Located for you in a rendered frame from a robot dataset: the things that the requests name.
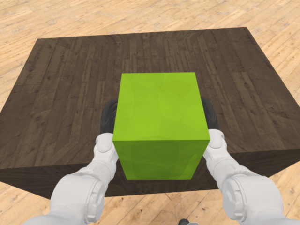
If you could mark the robot right hand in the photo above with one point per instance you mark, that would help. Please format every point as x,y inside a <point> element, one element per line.
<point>210,115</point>

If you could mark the pedestal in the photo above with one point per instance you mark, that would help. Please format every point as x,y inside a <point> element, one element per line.
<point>51,118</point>

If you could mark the carton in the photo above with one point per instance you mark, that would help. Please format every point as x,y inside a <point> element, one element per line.
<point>160,130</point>

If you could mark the robot left forearm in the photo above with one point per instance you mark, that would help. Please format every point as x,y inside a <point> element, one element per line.
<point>103,165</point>

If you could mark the robot right forearm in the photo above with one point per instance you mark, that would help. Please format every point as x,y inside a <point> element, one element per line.
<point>219,162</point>

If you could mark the right robot upper arm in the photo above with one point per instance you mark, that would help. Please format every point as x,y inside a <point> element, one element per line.
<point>254,200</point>

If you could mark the robot left hand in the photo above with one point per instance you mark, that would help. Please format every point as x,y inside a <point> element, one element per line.
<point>107,119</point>

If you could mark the left robot upper arm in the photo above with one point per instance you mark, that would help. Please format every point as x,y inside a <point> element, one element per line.
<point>77,200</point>

